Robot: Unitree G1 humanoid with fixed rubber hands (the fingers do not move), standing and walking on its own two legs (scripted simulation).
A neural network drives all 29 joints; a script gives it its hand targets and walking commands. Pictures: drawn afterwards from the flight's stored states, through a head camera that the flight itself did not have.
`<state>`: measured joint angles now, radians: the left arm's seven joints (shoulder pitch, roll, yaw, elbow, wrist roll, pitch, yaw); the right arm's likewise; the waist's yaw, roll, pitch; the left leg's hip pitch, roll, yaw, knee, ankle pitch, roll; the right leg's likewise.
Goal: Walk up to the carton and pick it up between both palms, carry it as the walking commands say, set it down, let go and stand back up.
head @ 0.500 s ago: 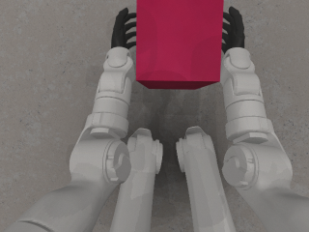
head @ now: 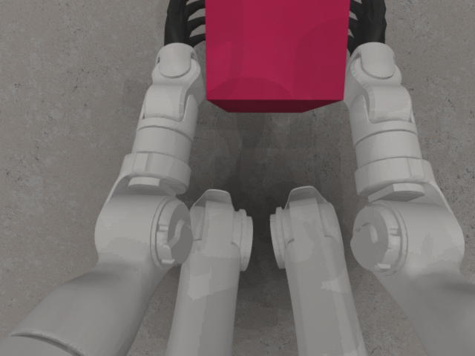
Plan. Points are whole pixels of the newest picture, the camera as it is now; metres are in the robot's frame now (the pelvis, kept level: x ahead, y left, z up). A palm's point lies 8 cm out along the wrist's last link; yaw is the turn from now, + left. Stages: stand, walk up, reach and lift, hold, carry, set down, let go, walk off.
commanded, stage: set down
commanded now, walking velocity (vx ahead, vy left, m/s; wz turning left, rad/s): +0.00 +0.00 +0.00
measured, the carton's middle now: (269, 50) +0.53 -0.02 -0.21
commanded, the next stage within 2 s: none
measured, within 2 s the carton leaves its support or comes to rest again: rests again in 1.16 s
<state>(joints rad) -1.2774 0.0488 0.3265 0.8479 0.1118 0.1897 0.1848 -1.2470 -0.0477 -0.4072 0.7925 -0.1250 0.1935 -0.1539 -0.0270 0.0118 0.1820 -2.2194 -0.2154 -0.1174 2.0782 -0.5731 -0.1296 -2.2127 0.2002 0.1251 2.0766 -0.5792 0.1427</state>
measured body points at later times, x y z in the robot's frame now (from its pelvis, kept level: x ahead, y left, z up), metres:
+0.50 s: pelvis +0.00 +0.00 -0.01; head +0.35 -0.01 +0.28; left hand +0.53 +0.10 -0.17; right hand +0.53 -0.15 -0.16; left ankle +0.11 +0.13 -0.37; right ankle +0.11 -0.14 -0.37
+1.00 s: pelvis +0.01 +0.00 -0.01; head +0.35 -0.01 +0.27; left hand +0.53 +0.10 -0.18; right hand +0.52 -0.15 -0.18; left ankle +0.11 +0.13 -0.37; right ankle +0.11 -0.13 -0.37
